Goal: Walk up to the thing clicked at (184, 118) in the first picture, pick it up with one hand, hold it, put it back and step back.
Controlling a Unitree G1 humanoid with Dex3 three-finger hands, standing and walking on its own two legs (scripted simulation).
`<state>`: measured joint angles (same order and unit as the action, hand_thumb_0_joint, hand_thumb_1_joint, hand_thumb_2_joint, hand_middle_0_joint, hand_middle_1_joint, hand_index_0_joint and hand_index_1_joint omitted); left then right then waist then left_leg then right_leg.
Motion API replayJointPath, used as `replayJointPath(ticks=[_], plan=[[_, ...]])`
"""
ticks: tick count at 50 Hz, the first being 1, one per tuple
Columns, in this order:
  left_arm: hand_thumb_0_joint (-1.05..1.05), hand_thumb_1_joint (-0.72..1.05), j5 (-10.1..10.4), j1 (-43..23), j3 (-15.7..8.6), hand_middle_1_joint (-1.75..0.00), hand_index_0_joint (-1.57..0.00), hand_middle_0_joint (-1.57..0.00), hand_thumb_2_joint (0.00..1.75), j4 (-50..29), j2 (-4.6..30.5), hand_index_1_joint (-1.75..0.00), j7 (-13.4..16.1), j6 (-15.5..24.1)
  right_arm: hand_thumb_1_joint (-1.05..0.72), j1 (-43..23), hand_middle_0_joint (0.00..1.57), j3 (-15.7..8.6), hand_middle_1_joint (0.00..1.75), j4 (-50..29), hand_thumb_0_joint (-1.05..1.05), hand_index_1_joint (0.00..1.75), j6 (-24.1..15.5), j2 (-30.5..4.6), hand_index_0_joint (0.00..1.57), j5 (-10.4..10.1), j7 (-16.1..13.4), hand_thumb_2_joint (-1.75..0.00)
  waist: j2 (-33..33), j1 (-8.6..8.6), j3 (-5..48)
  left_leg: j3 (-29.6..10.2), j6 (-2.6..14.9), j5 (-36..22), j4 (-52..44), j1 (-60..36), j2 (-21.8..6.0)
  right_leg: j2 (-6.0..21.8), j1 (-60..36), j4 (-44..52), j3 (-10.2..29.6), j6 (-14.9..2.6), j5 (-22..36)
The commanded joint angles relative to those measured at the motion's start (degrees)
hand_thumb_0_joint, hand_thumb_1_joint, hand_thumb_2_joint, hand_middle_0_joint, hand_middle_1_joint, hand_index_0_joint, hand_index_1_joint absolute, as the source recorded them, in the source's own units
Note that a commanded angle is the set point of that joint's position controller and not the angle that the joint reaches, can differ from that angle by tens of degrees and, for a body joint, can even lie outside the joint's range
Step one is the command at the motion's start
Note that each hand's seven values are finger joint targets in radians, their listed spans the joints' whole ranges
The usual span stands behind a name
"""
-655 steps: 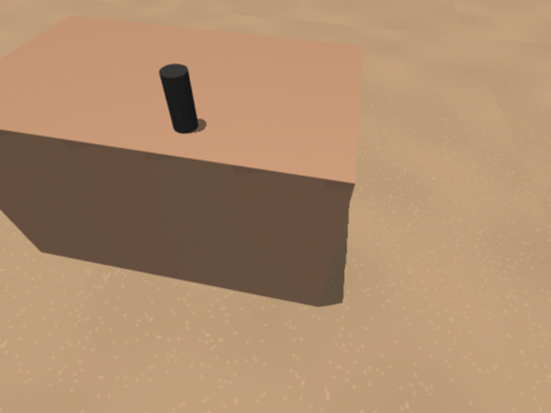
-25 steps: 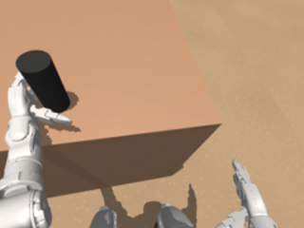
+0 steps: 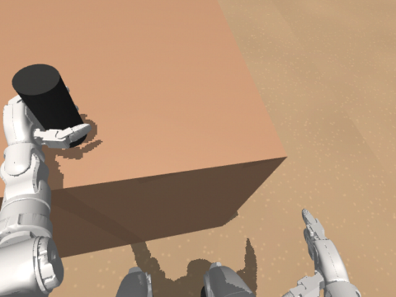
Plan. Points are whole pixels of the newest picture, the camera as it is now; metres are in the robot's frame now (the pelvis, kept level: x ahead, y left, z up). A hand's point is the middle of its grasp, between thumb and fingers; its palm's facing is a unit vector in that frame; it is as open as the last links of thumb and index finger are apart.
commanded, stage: settle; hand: left
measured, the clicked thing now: (56, 111) +0.46 +0.21 +0.08
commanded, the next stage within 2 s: lift in 0.90 s
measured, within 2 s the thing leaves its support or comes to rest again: leaves its support in 0.30 s
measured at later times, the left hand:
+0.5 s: hand (52, 103) +0.47 +0.22 +0.10, palm faces +0.18 -0.98 -0.01, open 9.5 cm
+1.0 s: hand (49, 94) +0.46 +0.21 +0.13, palm faces +0.17 -0.98 +0.00, open 9.5 cm
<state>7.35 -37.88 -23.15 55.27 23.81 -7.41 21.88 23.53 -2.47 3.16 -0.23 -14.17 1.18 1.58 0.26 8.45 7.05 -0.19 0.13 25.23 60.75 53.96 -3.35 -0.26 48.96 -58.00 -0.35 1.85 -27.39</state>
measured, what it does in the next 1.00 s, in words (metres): stands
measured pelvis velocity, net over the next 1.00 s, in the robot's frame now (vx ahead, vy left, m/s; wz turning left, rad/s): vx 0.01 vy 0.00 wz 0.00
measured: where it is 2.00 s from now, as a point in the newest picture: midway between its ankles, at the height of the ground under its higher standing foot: outside the picture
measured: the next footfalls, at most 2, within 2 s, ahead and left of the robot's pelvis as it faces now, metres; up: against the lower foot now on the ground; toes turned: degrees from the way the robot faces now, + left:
none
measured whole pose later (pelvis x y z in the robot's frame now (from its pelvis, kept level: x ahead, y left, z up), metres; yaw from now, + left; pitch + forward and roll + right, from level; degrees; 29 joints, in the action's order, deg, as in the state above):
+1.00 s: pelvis +0.01 +0.00 +0.03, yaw +0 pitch +13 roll -2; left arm 7.5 -37.8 -19.4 49.5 22.2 -4.4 11.1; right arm 19.9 -2.3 13.7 -0.3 -12.8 -0.7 -1.1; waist -0.5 5.9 6.0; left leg 0.8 0.0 22.1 51.2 41.7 -3.1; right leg 0.0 37.2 -48.7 0.3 1.7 -24.1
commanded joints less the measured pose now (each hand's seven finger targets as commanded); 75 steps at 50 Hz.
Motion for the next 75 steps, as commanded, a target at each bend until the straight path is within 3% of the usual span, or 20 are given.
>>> replayJointPath(ticks=[1,7,19,20,23,30,32,36,39,41,43,46,53,55,58,59,63,67,69,75], plan=[[0.0,0.25,0.93,-23.03,1.39,-1.31,-1.4,-1.39,1.13,-12.83,9.09,-1.31,-0.04,2.98,0.53,-0.29,0.05,-4.56,0.05,-10.5,0.0,0.05,-3.22,-7.69,0.05,0.11,-0.88,-0.05,-6.54,0.25,26.36,-1.61,0.39,-17.9,-7.16,-23.46,0.54,-1.67,-5.44,6.37,-1.42,-2.52,17.06],[0.0,0.47,0.39,-25.11,0.89,-1.37,-1.29,-1.29,1.32,-17.55,12.48,-1.39,1.45,2.59,0.54,-0.18,0.05,-4.92,0.05,-9.87,0.0,0.05,-3.06,-7.96,0.05,-0.21,-1.6,-0.06,-7.0,-0.37,27.21,-0.67,0.81,-17.45,-7.43,-24.29,1.08,-1.24,-8.46,7.54,-0.59,-1.96,18.81],[0.0,0.2,0.41,-27.23,0.95,-1.41,-1.33,-1.32,1.28,-22.02,13.05,-1.43,3.48,-0.4,0.53,0.31,0.05,-5.62,0.05,-4.02,0.0,0.05,-1.71,-7.54,0.05,-0.39,-2.2,-0.06,-9.16,-0.9,27.23,-0.99,0.37,-23.47,-9.71,-30.2,0.78,-1.31,-10.61,9.21,-1.08,-2.16,22.02],[0.0,0.2,0.43,-26.76,1.31,-1.41,-1.32,-1.32,1.28,-21.72,12.44,-1.42,3.24,-0.75,0.54,0.28,0.05,-3.49,0.05,-3.19,0.0,0.05,-1.54,-5.63,0.05,-0.46,-1.92,-0.06,-10.12,-1.51,26.52,-0.99,0.28,-24.71,-9.83,-30.2,0.71,-1.22,-10.64,9.3,-1.19,-2.25,22.42],[0.0,0.21,0.55,-26.13,1.19,-1.44,-1.35,-1.33,1.3,-19.37,12.72,-1.44,2.98,-1.9,0.54,-1.42,0.05,-5.82,0.05,-3.06,0.0,0.05,-1.74,-7.76,0.05,-0.76,-2.24,-0.06,-8.17,-1.23,24.96,-1.19,0.18,-22.82,-11.18,-30.11,0.53,-1.41,-11.26,10.21,-1.56,-2.31,21.05],[0.0,0.22,1.33,-29.41,2.24,-1.46,-1.36,-1.34,1.34,-22.5,12.22,-1.47,2.25,-2.92,0.55,-4.02,0.05,-3.42,0.05,-4.63,0.0,0.05,-2.08,-5.92,0.05,-1.44,-2.2,-0.05,-5.94,-1.76,24.04,-0.35,0.76,-18.83,-12.91,-29.18,1.08,-1.2,-13.7,12.39,-0.95,-1.96,19.83],[0.0,0.2,1.46,-28.86,0.62,-1.47,-1.37,-1.34,1.33,-20.91,14.15,-1.47,2.59,-3.23,0.54,-2.08,0.05,-6.48,0.05,-2.11,0.0,0.05,-2.08,-8.24,0.05,-1.5,-2.75,-0.05,-7.12,-1.64,24.69,-0.68,0.36,-19.77,-13.37,-31.22,0.87,-1.26,-13.26,12.12,-1.24,-2.2,19.63],[0.0,0.2,1.51,-28.61,1.99,-1.44,-1.34,-1.32,1.33,-22.63,12.74,-1.45,2.39,-3.54,0.54,-2.76,0.05,-2.81,0.05,-1.77,0.0,0.05,-2.29,-5.3,0.05,-1.58,-2.61,-0.05,-7.16,-2.54,25.09,-0.33,0.47,-24.38,-12.98,-31.86,0.95,-1.13,-14.87,12.38,-1.01,-2.02,23.35],[0.0,0.21,1.72,-29.19,1.22,-1.46,-1.33,-1.31,1.35,-22.52,13.86,-1.46,2.59,-3.94,0.55,-2.96,0.05,-5.85,0.05,-1.06,0.0,0.05,-2.69,-8.09,0.05,-1.57,-3.24,-0.05,-6.86,-1.88,24.74,-0.11,0.55,-20.99,-13.81,-32.52,1.12,-1.05,-15.07,13.32,-0.71,-1.95,21.46],[0.0,0.19,1.55,-29.45,2.09,-1.45,-1.33,-1.31,1.35,-23.06,12.4,-1.46,2.72,-4.38,0.54,-2.74,0.05,-2.67,0.05,0.12,0.0,0.05,-2.81,-4.93,0.05,-1.6,-2.83,-0.06,-8.14,-2.57,25.11,-0.13,0.53,-22.71,-13.75,-33.27,1.03,-0.97,-14.79,13.51,-0.78,-2.03,22.11],[0.0,0.18,1.72,-29.77,0.97,-1.45,-1.33,-1.31,1.34,-23.6,14.62,-1.46,3.04,-4.61,0.54,-4.27,0.05,-5.7,0.05,-0.89,0.0,0.05,-3.07,-7.81,0.05,-1.81,-3.43,-0.05,-6.64,-2.05,25.58,0.07,0.7,-23.51,-13.87,-33.89,1.02,-1.05,-16.01,13.87,-0.74,-1.82,23.39],[0.0,0.18,1.58,-29.63,1.62,-1.44,-1.32,-1.29,1.33,-23.31,13.21,-1.44,2.73,-5.18,0.55,-4.7,0.05,-3.39,0.05,0.63,0.0,0.05,-3.23,-5.71,0.05,-1.7,-3.01,-0.05,-7.18,-2.8,23.87,-0.45,0.3,-23.81,-14.74,-33.67,0.69,-1.2,-15.23,14.15,-1.14,-2.12,22.38],[0.0,0.25,1.92,-29.13,1.42,-1.46,-1.38,-1.34,1.3,-23.12,13.85,-1.44,2.84,-5.69,0.55,-5.55,0.05,-6.67,0.05,0.56,0.0,0.05,-4.15,-8.68,0.05,-1.97,-4.0,-0.05,-5.1,-2.45,23.98,0.14,0.62,-18.27,-16.45,-34.02,1.17,-1.14,-17.16,16.01,-0.86,-1.89,19.75],[0.0,0.26,2.4,-28.81,2.86,-1.47,-1.38,-1.34,1.33,-24.54,11.38,-1.46,2.52,-6.08,0.55,-4.61,0.05,-2.86,0.05,2.46,0.0,0.05,-4.15,-4.74,0.05,-2.21,-3.67,-0.05,-5.37,-3.58,22.66,0.52,0.7,-18.33,-16.69,-32.64,1.47,-0.93,-18.12,16.43,-0.74,-1.79,20.08],[0.0,0.25,2.53,-28.3,1.99,-1.48,-1.39,-1.35,1.33,-26.56,13.16,-1.47,3.32,-6.72,0.55,-5.28,0.05,-6.23,0.05,2.89,0.0,0.05,-4.68,-7.97,0.05,-2.33,-4.41,-0.05,-5.38,-3.51,24.22,0.82,0.69,-18.6,-17.03,-34.01,1.62,-0.83,-19.35,16.97,-0.52,-1.61,20.74],[0.0,0.24,2.4,-28.14,3.52,-1.47,-1.38,-1.34,1.32,-28.09,11.23,-1.46,3.32,-7.07,0.54,-6.64,0.05,-3.74,0.05,2.09,0.0,0.05,-4.86,-5.62,0.05,-2.54,-4.32,-0.05,-5.43,-3.99,23.8,0.98,0.61,-18.2,-17.49,-33.9,1.81,-0.76,-19.99,17.31,-0.45,-1.67,20.53],[0.0,0.22,2.97,-26.57,3.39,-1.46,-1.36,-1.33,1.32,-31.84,11.07,-1.45,4.35,-8.75,0.54,-6.29,0.05,-6.0,0.05,3.57,0.0,0.05,-5.22,-7.62,0.05,-2.92,-4.98,-0.05,-6.52,-4.53,25.01,0.83,0.38,-21.9,-17.98,-36.96,1.48,-0.89,-21.56,17.42,-0.79,-1.79,22.73],[0.0,0.21,2.95,-24.46,4.6,-1.43,-1.33,-1.3,1.31,-36.16,8.97,-1.43,5.43,-10.91,0.55,-6.55,0.05,-4.0,0.05,5.01,0.0,0.05,-5.43,-5.03,0.05,-3.25,-5.25,-0.05,-5.54,-5.33,22.61,1.14,0.33,-23.45,-18.9,-37.47,1.63,-0.75,-23.58,18.49,-0.81,-1.54,24.51],[0.0,0.22,3.21,-22.67,3.7,-1.44,-1.33,-1.3,1.32,-38.32,9.78,-1.44,5.86,-12.38,0.55,-6.1,0.05,-7.51,0.05,6.81,0.0,0.05,-5.37,-8.51,0.05,-3.29,-5.68,-0.05,-5.84,-5.45,22.02,1.05,0.11,-23.86,-19.63,-38.53,1.47,-0.82,-23.69,18.82,-1.11,-1.66,24.36],[0.0,0.21,3.55,-19.06,6.22,-1.42,-1.31,-1.28,1.31,-44.14,5.06,-1.41,5.71,-18.13,0.55,-7.1,0.05,-3.69,0.05,8.1,0.0,0.05,-6.32,-4.52,0.05,-3.81,-5.31,-0.05,-5.41,-6.66,18.48,0.76,-0.12,-28.5,-21.21,-40.61,0.97,-1.02,-25.16,19.74,-2.09,-1.73,26.23]])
